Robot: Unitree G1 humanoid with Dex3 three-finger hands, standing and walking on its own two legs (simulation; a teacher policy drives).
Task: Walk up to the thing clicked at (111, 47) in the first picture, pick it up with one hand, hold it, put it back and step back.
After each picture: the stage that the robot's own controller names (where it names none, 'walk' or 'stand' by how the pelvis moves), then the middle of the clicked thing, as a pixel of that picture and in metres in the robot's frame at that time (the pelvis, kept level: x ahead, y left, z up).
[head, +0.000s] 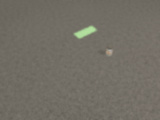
stand; (109, 50) +1.29 -0.30 -0.72
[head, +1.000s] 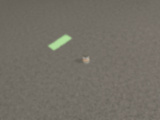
walk; (86, 57) +1.19 +0.06 -0.69
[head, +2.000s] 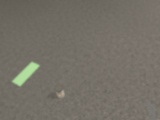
walk; (59, 91) +0.76 +0.29 -0.72
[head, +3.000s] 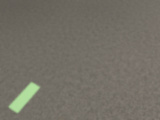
stand; out of the picture +0.47 +0.25 -0.72
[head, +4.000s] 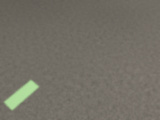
stand; out of the picture +0.44 +0.20 -0.70
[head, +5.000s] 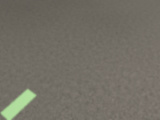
stand; out of the picture +0.40 +0.20 -0.72
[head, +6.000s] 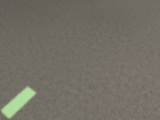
stand; out of the picture +0.40 +0.20 -0.73
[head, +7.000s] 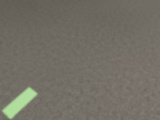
stand; out of the picture +0.39 +0.19 -0.73
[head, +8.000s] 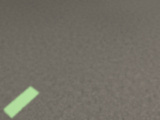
stand; out of the picture +0.39 +0.18 -0.73
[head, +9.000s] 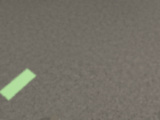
go down; out of the picture +0.41 +0.18 -0.71
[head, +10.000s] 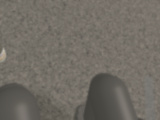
go down; out of the picture +0.47 +0.27 -0.28
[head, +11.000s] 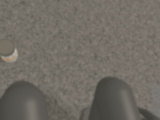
close in; (7, 51) +0.46 +0.27 -0.29
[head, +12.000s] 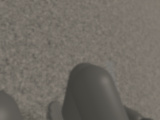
close in; out of the picture +0.44 +0.31 -0.22
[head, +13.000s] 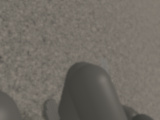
close; out of the picture +0.43 +0.31 -0.22
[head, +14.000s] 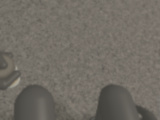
lift; (5, 72) +0.35 +0.26 -0.08
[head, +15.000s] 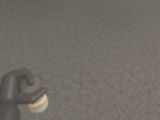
hold; (34, 94) +0.32 +0.16 +0.03
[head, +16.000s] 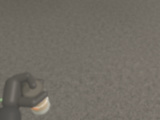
hold; (37, 97) +0.32 +0.17 -0.01
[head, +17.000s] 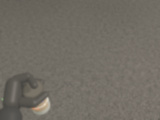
hold; (37, 98) +0.32 +0.17 -0.01
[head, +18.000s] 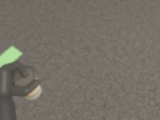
crouch; (28, 84) +0.37 +0.18 -0.07
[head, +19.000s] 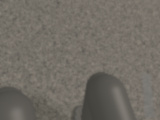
lower; out of the picture +0.47 +0.29 -0.13
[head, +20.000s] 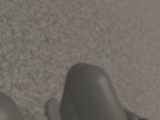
lower; out of the picture +0.41 +0.33 -0.23
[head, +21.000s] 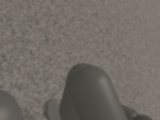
lower; out of the picture +0.41 +0.33 -0.23
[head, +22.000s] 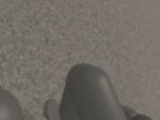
lower; out of the picture +0.41 +0.33 -0.23
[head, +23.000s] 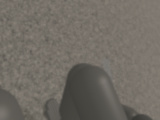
lower; out of the picture +0.41 +0.33 -0.23
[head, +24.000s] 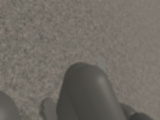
open; out of the picture +0.41 +0.32 -0.22
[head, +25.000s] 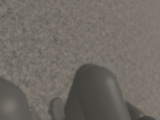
stand; out of the picture +0.40 +0.31 -0.23
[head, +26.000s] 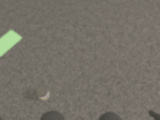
walk; (43, 93) +0.43 +0.22 -0.52
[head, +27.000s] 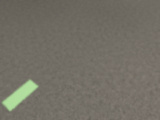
stand; out of the picture +0.39 +0.20 -0.66
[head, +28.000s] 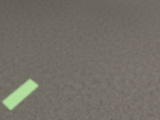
stand; out of the picture +0.39 +0.20 -0.67
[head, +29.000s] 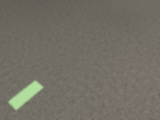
stand; out of the picture +0.40 +0.19 -0.71
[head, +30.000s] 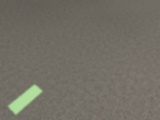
stand; out of the picture +0.39 +0.20 -0.73
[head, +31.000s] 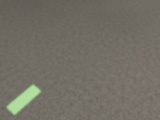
stand; out of the picture +0.38 +0.21 -0.73
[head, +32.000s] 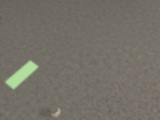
walk; (54, 110) +0.47 +0.23 -0.70
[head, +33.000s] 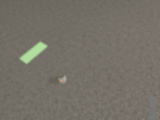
walk; (61, 77) +0.80 +0.27 -0.70
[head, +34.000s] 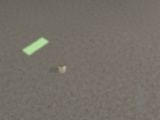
walk; (61, 66) +1.03 +0.19 -0.71
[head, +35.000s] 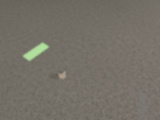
stand; (61, 73) +0.98 +0.21 -0.72
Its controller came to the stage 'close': yes
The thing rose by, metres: 0.69
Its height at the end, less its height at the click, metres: +0.00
